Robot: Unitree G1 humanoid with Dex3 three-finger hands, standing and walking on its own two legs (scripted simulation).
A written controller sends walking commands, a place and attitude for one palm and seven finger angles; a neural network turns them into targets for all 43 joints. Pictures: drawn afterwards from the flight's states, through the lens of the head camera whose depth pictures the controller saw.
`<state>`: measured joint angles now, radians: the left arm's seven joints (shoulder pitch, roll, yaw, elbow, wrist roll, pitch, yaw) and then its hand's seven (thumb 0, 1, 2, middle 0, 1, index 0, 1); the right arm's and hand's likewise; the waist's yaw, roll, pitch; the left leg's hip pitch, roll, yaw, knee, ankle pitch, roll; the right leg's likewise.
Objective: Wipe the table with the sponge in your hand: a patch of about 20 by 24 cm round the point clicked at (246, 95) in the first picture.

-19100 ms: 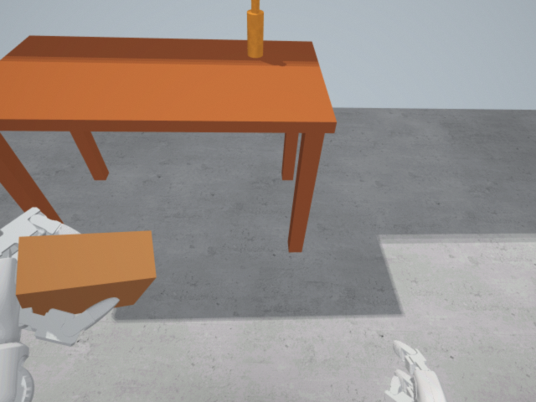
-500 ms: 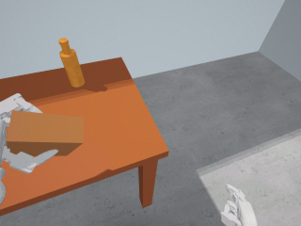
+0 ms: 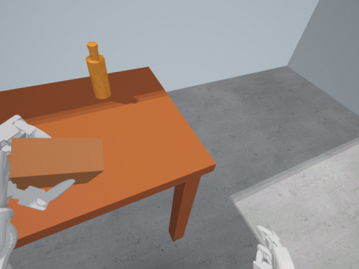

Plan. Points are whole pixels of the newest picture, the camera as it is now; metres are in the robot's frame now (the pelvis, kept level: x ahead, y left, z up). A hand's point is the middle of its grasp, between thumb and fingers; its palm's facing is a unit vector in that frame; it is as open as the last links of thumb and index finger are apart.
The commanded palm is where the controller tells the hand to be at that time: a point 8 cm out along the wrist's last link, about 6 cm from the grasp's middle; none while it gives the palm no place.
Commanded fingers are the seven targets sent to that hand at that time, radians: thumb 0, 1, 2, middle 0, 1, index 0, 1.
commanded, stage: come to a stop and stand still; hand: left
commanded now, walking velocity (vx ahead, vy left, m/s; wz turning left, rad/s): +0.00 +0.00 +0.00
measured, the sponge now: (69, 164) +0.24 +0.22 +0.15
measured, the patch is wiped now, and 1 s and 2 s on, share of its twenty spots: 0.00 0.00 0.00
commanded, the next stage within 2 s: look again from close up in 1.30 s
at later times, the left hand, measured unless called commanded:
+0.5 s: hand out of the picture +0.11 +0.33 +0.16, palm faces +0.50 -0.82 -0.27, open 9.7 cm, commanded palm +0.03 +0.35 +0.18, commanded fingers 0.00 0.10 1.30 -1.20 -1.60 -1.20 -1.60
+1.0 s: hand out of the picture -0.01 +0.38 +0.18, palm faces +0.28 -0.85 -0.44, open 9.7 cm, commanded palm -0.05 +0.42 +0.18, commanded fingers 0.00 0.10 1.30 -1.20 -1.60 -1.20 -1.60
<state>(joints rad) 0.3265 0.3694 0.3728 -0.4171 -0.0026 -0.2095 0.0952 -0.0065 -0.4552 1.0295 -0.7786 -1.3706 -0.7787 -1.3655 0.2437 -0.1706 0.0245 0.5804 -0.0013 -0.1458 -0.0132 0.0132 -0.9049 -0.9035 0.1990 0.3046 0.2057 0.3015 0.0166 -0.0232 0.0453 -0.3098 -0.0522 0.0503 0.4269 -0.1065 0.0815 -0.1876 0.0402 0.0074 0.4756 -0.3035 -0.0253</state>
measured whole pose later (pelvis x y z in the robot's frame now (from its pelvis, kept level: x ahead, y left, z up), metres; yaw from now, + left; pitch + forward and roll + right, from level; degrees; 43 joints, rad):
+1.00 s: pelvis -0.22 +0.14 +0.01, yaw -1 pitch -3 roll -3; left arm 0.50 0.43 0.38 -0.54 -0.02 -0.19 0.04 -0.01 -0.46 1.03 -0.78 -1.37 -0.78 -1.37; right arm 0.31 -0.14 0.00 0.59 -0.01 -0.08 0.01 0.01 -0.90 -0.90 0.20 0.31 0.21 0.30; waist -0.01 -0.03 0.03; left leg -0.20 0.05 0.01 0.41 -0.17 0.02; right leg -0.34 0.10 -0.10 0.80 -0.39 -0.04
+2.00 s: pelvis -0.16 +0.10 -0.01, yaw +1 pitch -1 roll +1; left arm 0.47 0.40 0.38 -0.53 -0.06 -0.18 0.12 -0.01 -0.46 1.03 -0.78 -1.37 -0.78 -1.37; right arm 0.15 -0.19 0.00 0.54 0.02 -0.06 -0.03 0.01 -0.91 -0.90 0.20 0.30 0.20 0.30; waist 0.00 -0.03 0.05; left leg -0.27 0.04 0.03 0.57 -0.29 -0.04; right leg -0.16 0.05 -0.06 0.57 -0.40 -0.09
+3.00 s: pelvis +0.00 -0.10 -0.02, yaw +3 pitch -2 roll -2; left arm 0.40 0.39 0.37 -0.55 -0.03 -0.17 0.13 0.00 -0.46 1.04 -0.78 -1.37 -0.78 -1.37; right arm 0.17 -0.19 0.00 0.61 0.03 -0.07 -0.02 0.01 -0.91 -0.90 0.20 0.30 0.21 0.30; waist 0.03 0.04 0.10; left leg -0.44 0.14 -0.03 1.10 -0.51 -0.01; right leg -0.36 0.00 -0.13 0.67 -0.28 -0.04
